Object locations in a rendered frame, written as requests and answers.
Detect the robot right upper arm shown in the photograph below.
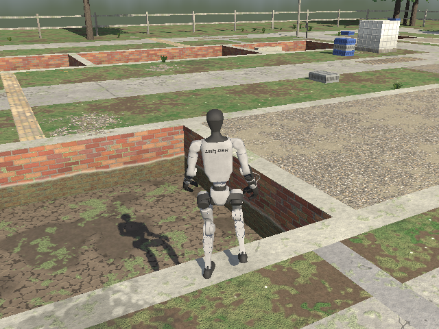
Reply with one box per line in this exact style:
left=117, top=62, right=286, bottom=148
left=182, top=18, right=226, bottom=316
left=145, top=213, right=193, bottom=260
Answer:
left=230, top=138, right=251, bottom=175

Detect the robot left thigh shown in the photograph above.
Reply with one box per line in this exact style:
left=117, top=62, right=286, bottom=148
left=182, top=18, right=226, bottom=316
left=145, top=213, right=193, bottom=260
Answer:
left=197, top=191, right=215, bottom=235

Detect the robot thigh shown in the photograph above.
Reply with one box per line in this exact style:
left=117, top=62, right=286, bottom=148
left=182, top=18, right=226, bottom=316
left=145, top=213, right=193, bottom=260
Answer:
left=197, top=191, right=215, bottom=235
left=229, top=189, right=244, bottom=221

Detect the robot left forearm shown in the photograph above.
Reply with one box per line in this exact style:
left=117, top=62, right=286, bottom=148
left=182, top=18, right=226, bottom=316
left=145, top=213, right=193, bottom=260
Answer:
left=184, top=167, right=193, bottom=184

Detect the right robot hand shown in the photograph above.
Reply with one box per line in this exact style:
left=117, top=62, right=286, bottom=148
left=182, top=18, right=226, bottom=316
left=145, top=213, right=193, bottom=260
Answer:
left=243, top=186, right=259, bottom=200

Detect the robot right forearm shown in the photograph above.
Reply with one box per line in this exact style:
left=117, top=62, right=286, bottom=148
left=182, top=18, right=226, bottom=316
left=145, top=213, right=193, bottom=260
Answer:
left=244, top=165, right=257, bottom=189

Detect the robot left upper arm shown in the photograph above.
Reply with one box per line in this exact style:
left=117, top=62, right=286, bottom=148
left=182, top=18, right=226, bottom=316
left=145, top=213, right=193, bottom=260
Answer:
left=187, top=139, right=202, bottom=177

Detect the left robot hand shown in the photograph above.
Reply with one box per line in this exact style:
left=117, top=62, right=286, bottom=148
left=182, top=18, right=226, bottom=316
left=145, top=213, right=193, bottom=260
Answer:
left=183, top=181, right=198, bottom=192

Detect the robot right thigh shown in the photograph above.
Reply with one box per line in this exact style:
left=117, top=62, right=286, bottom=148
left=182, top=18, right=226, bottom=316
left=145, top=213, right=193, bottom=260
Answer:
left=229, top=189, right=244, bottom=221

